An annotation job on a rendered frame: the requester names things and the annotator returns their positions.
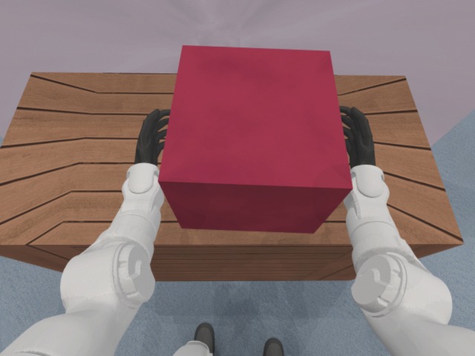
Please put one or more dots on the left robot upper arm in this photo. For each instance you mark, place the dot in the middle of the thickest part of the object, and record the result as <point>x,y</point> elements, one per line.
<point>102,291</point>

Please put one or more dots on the robot right forearm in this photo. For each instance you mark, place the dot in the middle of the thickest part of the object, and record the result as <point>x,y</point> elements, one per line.
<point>370,227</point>

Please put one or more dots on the robot left foot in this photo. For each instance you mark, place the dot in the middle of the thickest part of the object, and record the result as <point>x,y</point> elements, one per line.
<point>205,334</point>

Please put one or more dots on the carton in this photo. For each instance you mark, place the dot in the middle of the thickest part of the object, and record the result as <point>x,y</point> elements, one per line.
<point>255,140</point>

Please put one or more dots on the robot left forearm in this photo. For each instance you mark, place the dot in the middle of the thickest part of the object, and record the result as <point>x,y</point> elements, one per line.
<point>138,220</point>

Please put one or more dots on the right robot hand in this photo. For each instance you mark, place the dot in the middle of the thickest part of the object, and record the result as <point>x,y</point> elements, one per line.
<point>359,144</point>

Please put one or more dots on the left robot hand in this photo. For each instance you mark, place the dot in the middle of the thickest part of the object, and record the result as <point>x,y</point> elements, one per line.
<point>148,147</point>

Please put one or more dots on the right robot upper arm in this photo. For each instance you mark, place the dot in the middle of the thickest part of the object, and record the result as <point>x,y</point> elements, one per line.
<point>408,309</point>

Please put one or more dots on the robot foot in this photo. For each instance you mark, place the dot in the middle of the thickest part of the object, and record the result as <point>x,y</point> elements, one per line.
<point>273,347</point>
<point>205,334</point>

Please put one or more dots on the pedestal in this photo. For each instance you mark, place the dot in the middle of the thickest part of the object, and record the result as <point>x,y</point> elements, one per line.
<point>73,137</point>

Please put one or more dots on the robot right foot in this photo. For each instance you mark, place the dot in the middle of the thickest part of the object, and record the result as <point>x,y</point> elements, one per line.
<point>273,347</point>

